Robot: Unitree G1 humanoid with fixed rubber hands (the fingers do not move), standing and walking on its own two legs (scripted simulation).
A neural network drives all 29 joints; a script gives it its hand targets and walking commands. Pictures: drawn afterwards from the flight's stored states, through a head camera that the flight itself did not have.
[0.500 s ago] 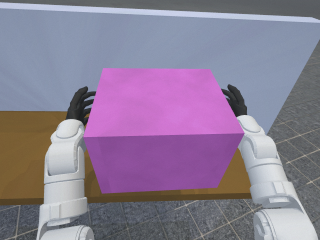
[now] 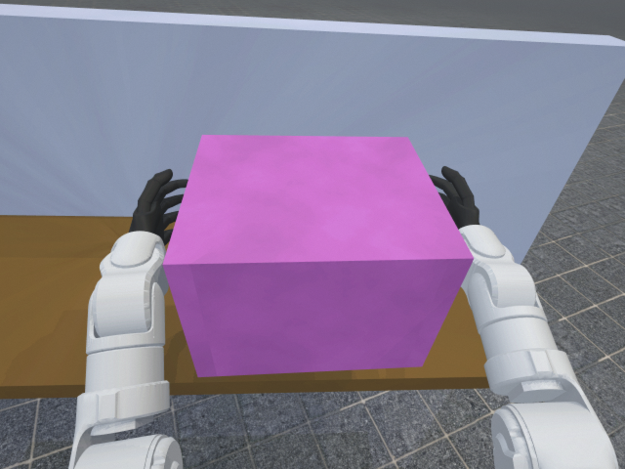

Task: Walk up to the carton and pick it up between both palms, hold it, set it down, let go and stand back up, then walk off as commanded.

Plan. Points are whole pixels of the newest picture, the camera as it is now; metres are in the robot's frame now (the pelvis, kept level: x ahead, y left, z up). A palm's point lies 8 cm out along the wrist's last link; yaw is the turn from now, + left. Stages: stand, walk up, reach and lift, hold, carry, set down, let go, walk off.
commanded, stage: hold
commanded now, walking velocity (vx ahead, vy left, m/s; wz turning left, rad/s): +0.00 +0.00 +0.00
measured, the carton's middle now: (310, 248) +0.37 -0.01 +0.14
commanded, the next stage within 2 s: none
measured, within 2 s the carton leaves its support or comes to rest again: neither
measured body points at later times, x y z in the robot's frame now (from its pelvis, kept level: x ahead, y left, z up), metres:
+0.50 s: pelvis +0.01 +0.00 +0.00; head -0.03 +0.03 +0.45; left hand +0.37 +0.19 +0.18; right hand +0.38 -0.20 +0.18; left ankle +0.05 +0.11 -0.75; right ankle -0.01 -0.10 -0.75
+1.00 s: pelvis +0.00 +0.00 +0.00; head -0.05 +0.02 +0.45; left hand +0.37 +0.19 +0.19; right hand +0.37 -0.20 +0.19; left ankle +0.05 +0.11 -0.75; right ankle -0.01 -0.10 -0.75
